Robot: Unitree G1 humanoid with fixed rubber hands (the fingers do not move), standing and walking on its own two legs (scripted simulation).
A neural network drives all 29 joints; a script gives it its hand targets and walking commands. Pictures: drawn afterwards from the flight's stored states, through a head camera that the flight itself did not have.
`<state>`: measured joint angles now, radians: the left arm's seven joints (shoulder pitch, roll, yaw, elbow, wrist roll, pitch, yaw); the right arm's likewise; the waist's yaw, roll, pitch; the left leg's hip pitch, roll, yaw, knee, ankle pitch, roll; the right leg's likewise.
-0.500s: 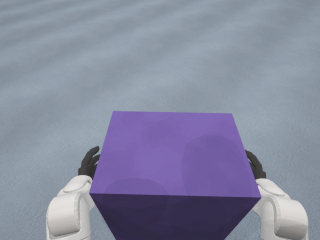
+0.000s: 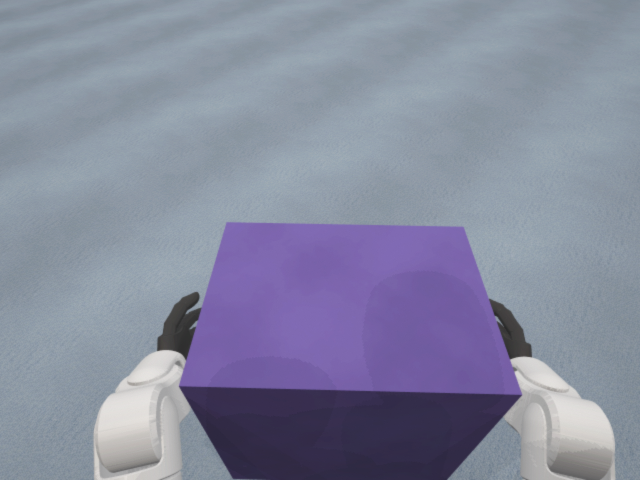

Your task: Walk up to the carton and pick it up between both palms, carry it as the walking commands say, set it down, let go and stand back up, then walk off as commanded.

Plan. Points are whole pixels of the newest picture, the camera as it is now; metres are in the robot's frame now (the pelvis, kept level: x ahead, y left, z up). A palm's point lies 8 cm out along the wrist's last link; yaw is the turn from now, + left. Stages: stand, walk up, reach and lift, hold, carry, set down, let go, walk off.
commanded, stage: carry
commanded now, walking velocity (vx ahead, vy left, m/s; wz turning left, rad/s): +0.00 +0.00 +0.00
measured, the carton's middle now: (340, 361) +0.28 -0.01 +0.03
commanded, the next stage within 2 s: hold in 0.44 s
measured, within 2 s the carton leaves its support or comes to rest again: neither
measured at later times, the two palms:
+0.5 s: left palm (181, 361) +0.26 +0.18 +0.07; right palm (504, 368) +0.25 -0.19 +0.05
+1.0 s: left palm (191, 341) +0.29 +0.17 +0.06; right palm (493, 330) +0.30 -0.20 +0.05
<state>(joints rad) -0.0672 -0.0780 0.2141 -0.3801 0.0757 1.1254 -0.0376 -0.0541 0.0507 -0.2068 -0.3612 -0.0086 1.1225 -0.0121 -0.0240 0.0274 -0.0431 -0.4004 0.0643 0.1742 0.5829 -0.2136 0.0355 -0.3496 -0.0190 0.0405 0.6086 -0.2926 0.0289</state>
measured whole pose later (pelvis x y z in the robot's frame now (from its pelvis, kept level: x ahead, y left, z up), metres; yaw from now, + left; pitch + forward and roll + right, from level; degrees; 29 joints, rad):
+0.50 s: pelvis +0.00 +0.00 +0.00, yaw +0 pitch +1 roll +0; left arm -0.10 -0.10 0.24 -0.25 0.12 1.04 -0.07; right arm -0.08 0.06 -0.22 -0.25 -0.06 1.05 0.02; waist -0.02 0.03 -0.03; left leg -0.38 0.06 0.17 0.57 -0.21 0.04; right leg -0.33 -0.02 0.04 0.60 -0.29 0.02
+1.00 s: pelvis +0.03 -0.01 +0.02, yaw +0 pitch -3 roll +0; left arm -0.12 -0.10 0.26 0.02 0.16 0.76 -0.07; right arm -0.12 -0.02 -0.16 0.07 -0.11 0.75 0.07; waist 0.02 0.02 -0.01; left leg -0.18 0.06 0.17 0.39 -0.16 0.01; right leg -0.13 -0.01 0.04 0.42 -0.24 0.01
